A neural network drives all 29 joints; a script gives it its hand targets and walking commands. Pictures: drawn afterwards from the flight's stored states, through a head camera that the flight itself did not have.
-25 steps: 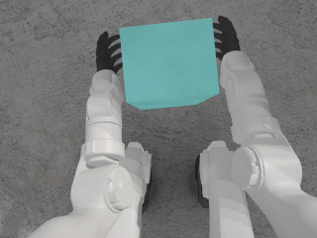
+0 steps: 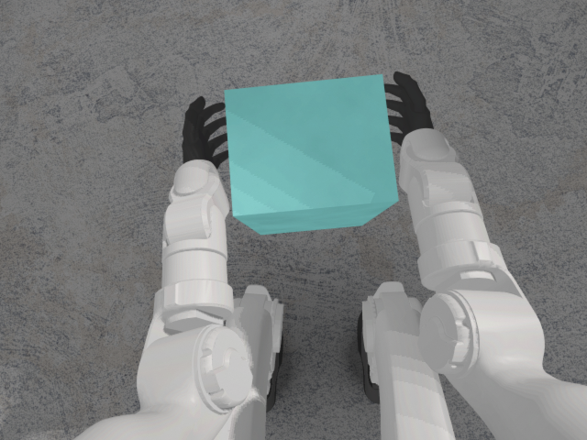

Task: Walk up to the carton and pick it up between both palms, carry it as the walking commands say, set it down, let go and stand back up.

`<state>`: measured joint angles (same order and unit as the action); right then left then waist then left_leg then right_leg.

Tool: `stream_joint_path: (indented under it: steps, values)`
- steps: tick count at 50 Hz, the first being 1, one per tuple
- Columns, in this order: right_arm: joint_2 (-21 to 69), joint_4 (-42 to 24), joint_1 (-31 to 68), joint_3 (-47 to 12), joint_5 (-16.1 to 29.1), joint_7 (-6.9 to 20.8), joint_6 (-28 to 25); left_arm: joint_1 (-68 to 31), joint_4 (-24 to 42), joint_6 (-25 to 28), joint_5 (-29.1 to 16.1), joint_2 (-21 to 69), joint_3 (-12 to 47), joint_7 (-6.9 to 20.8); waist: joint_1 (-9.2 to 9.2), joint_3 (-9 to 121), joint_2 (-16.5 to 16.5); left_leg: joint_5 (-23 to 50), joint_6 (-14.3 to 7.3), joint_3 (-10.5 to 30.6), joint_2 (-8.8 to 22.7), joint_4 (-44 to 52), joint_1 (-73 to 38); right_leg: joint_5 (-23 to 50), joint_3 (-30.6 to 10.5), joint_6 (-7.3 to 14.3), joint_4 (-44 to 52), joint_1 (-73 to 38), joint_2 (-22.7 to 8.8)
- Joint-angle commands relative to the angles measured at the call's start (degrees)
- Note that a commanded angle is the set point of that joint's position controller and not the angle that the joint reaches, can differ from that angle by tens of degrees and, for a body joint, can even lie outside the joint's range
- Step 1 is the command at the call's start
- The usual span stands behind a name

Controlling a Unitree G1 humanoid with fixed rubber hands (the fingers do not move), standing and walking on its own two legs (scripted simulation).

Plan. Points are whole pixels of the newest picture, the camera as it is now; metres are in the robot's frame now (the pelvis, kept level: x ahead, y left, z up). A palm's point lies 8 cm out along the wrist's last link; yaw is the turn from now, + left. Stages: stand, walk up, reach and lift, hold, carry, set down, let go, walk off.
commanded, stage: reach and lift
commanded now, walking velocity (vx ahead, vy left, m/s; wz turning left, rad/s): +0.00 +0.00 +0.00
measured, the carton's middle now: (308, 172) +0.47 +0.01 -0.14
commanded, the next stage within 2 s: none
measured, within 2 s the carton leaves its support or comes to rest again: neither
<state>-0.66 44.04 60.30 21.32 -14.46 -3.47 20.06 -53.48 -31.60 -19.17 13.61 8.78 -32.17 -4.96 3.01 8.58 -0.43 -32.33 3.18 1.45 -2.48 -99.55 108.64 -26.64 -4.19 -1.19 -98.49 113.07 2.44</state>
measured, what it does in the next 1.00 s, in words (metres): rises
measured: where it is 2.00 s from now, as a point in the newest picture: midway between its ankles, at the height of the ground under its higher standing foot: (319, 376)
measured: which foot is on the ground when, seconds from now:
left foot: down 0.00-1.00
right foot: down 0.00-1.00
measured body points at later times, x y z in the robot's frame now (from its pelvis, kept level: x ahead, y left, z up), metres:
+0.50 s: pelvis +0.02 +0.00 +0.06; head +0.23 -0.02 +0.46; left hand +0.46 +0.15 +0.02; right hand +0.49 -0.13 +0.00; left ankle +0.09 +0.14 -0.47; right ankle +0.11 -0.12 -0.47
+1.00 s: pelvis +0.03 +0.00 +0.13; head +0.20 -0.03 +0.55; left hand +0.44 +0.14 +0.09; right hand +0.47 -0.13 +0.08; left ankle +0.09 +0.14 -0.47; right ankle +0.11 -0.12 -0.47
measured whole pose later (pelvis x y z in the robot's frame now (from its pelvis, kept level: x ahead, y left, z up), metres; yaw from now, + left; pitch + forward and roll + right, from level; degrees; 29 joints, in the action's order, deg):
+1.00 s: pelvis +0.03 +0.00 +0.13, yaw -2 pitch +30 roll +2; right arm 4.9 40.2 44.1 20.9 -17.1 -2.5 19.4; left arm -37.2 -28.2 -18.7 16.0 13.1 -30.1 -3.4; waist 3.3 9.9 -0.4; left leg -27.7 2.3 1.8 -1.8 -72.9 75.7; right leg -23.3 -4.4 -0.7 -72.8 79.8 2.0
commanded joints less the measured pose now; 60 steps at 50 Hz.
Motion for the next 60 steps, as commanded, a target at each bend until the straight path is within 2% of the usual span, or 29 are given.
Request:
stream_joint_path:
  steps: [1, 30, 60]
  values:
    - [60.8, 1.9, 30.5, -25.7, 7.1, 11.9, -1.6, -37.1, -6.1, -0.9, -7.6, 55.2, 33.3, 14.0, 1.01, 53.6, -5.0, 10.9, -0.8, -6.4, -8.5, 11.8, -22.3, 9.6, 5.9, 0.1, 11.0, -40.2, 7.7]
    - [64.1, 1.1, 20.0, -27.1, 5.7, 12.4, -2.3, -26.1, -5.2, -0.4, -6.3, 58.1, 35.0, 14.0, 0.76, 47.7, -3.8, 14.1, -1.0, -3.9, -8.3, 25.3, -37.3, 11.6, 4.0, 0.3, 24.1, -52.9, 7.5]
    - [66.5, -1.5, 7.6, -28.2, 3.5, 13.8, -2.3, -13.0, -3.3, -0.1, -3.6, 59.6, 36.2, 15.5, 1.18, 36.7, -3.2, 19.7, -2.0, -1.8, -6.5, 43.1, -55.7, 17.6, 0.7, 1.2, 41.6, -73.0, 6.3]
